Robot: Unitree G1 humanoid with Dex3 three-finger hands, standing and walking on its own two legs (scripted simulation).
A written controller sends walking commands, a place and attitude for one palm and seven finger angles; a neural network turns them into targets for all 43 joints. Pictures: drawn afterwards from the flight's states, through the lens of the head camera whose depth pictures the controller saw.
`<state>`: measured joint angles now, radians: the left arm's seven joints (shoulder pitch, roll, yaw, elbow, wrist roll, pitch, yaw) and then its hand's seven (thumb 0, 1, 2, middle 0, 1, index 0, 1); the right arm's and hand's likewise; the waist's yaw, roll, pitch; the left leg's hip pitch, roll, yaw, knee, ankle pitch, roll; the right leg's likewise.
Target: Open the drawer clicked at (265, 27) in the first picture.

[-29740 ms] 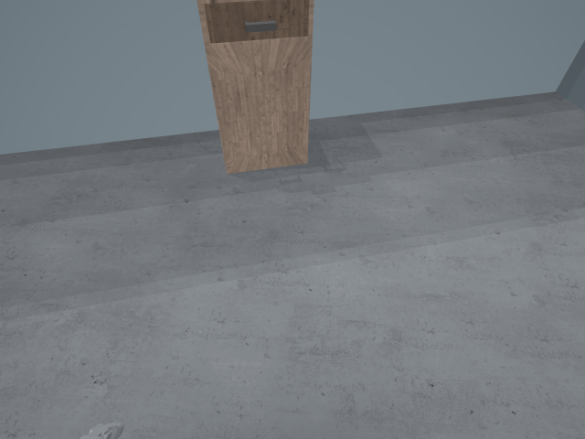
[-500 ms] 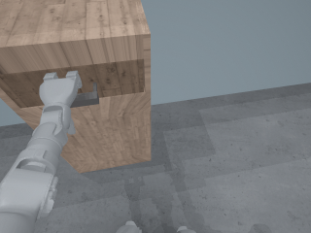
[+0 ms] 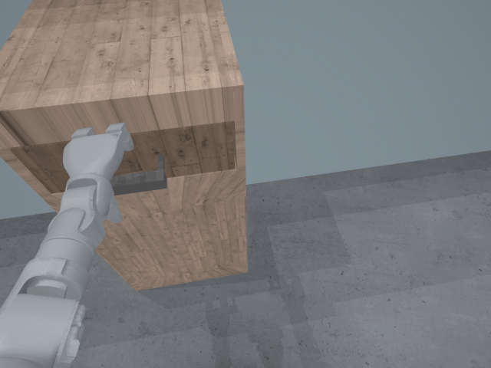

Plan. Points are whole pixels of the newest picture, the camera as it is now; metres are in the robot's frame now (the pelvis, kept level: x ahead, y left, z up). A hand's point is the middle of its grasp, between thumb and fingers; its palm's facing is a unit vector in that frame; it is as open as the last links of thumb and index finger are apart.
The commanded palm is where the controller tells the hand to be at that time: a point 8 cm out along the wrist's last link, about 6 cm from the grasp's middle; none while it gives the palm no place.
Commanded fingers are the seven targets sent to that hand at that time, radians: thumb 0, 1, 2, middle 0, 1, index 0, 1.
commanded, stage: lift the fingers back up to retry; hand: left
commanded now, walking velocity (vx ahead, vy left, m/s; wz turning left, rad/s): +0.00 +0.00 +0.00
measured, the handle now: (135, 173) +0.47 +0.23 +0.01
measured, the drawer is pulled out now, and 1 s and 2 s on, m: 0.00 0.00 0.00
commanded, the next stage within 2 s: re-aim the fingers above the handle in 0.20 s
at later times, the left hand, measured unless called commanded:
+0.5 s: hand (110, 171) +0.43 +0.25 +0.07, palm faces -0.01 -0.04 -1.00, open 13.8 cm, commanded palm +0.41 +0.25 +0.13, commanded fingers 0.00 -0.50 0.30 -0.30 -1.20 -0.30 -1.20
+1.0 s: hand (111, 171) +0.43 +0.24 +0.08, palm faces -0.02 -0.03 -1.00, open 13.8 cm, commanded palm +0.41 +0.24 +0.13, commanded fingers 0.00 -0.50 0.30 -0.30 -1.20 -0.30 -1.20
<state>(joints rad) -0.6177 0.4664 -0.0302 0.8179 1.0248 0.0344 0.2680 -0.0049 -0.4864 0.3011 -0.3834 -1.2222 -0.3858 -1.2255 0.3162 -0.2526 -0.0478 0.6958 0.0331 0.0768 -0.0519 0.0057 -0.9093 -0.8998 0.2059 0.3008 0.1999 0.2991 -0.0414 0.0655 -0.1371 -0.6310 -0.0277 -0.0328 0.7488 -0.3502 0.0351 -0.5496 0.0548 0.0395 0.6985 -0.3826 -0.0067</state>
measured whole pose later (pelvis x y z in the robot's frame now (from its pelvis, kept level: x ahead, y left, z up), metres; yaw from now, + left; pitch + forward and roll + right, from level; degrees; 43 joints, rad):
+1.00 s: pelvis +0.00 -0.01 +0.01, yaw +0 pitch +11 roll -1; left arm -0.62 0.47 -0.05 0.81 1.01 0.03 0.19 0.00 -0.49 0.30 -0.32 -1.20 -0.32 -1.20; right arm 0.30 -0.26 -0.04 0.68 0.05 0.11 -0.05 0.01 -0.91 -0.90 0.21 0.30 0.20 0.30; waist -0.03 0.06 -0.12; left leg -0.56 -0.03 -0.03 0.68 -0.32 0.02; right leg -0.49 0.05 0.04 0.66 -0.37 -0.02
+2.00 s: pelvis +0.00 -0.02 +0.01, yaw +0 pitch +12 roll +0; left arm -0.68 0.43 -0.06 0.87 1.03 0.06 0.23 0.00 -0.49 0.30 -0.38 -1.21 -0.35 -1.23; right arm 0.30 -0.27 -0.04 0.69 0.04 0.09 -0.06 0.01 -0.91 -0.90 0.21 0.30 0.20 0.30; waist -0.05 0.06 -0.12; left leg -0.57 -0.02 -0.03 0.67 -0.31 0.01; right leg -0.51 0.06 0.04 0.67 -0.36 -0.03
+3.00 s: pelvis -0.01 +0.00 +0.00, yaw +0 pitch +14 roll -1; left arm -0.67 0.41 -0.07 0.89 1.05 0.08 0.31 -0.01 -0.49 0.30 -0.33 -1.22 -0.33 -1.22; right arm 0.31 -0.24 -0.05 0.70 0.02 0.10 -0.02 0.01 -0.91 -0.90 0.21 0.30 0.20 0.30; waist -0.04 0.06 -0.15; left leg -0.66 -0.03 -0.03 0.76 -0.35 0.04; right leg -0.58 0.05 0.04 0.73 -0.39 0.00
